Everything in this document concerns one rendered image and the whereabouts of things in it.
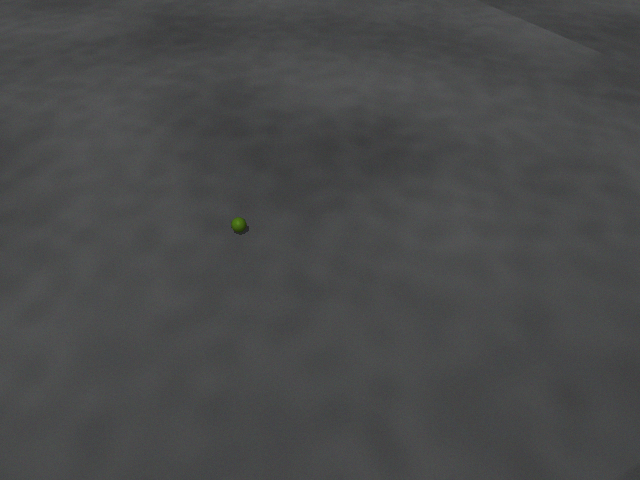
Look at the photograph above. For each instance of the ball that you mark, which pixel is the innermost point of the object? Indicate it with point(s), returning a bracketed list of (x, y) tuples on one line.
[(238, 224)]

